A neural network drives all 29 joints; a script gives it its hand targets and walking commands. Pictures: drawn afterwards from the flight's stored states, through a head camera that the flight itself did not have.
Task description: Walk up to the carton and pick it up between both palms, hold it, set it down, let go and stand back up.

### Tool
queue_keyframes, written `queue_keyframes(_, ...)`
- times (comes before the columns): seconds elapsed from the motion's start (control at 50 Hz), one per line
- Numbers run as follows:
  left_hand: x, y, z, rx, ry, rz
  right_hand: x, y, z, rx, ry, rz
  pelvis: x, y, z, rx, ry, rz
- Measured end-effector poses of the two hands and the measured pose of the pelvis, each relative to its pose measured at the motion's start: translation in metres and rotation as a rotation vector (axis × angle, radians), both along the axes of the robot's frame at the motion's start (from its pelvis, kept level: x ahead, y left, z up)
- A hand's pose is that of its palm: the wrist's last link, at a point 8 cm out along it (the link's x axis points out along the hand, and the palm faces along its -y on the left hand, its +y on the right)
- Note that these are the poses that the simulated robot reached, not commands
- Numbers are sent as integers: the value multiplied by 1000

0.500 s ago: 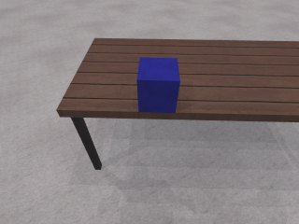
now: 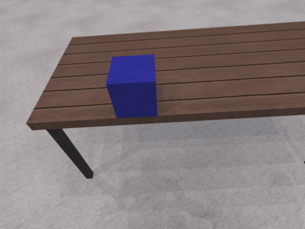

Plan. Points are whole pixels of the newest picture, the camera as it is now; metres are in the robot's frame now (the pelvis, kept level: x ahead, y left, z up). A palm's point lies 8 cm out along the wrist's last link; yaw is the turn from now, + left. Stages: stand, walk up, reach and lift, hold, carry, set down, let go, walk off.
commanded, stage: walk up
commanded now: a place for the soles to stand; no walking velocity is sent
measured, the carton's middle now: (135, 86) +0.64 +0.09 -0.01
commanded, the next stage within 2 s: none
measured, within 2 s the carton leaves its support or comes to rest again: neither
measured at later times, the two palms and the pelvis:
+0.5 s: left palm out of the picture +0.15 +0.34 -0.12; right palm out of the picture +0.15 -0.28 -0.10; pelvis +0.05 +0.03 -0.01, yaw +0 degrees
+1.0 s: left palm out of the picture +0.11 +0.38 -0.12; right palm out of the picture +0.10 -0.25 -0.11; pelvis +0.03 +0.07 -0.01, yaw -1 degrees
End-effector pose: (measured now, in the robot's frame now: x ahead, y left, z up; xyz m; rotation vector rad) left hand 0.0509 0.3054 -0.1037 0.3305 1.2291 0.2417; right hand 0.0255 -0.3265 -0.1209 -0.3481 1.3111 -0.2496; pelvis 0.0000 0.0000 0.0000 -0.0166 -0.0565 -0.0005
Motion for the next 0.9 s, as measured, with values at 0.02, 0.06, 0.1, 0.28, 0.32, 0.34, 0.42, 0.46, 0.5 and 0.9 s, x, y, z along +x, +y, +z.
queue_keyframes(0.02,3,-6,1,-6,4,-2,9,2,0,12,-4,7,3,-2,2,4,6,-6)
queue_keyframes(0.06,10,-14,3,-17,7,-7,26,5,2,29,-20,23,8,-4,6,5,19,-15)
queue_keyframes(0.1,19,-18,3,-21,3,-5,40,8,4,35,-34,41,15,-6,8,-1,28,-9)
queue_keyframes(0.28,64,4,-14,6,-76,-4,83,17,6,-15,-39,80,37,7,-5,-27,52,21)
queue_keyframes(0.32,73,14,-20,9,-85,-6,91,22,9,-30,-57,86,39,12,-8,7,41,22)
queue_keyframes(0.34,77,18,-21,7,-89,-4,94,26,12,-34,-66,91,39,15,-8,24,35,18)
queue_keyframes(0.42,93,28,-20,-1,-111,-3,107,38,19,-36,-111,95,43,27,-6,-4,21,23)
queue_keyframes(0.46,99,32,-16,0,-123,-18,114,44,20,-28,-131,93,46,30,-5,-15,16,16)
queue_keyframes(0.5,104,35,-14,7,-138,-30,122,50,18,-12,-158,93,48,31,-7,-11,17,6)
queue_keyframes(0.9,64,87,-13,48,-42,-28,85,86,17,-2,-124,68,32,68,-4,-13,11,-5)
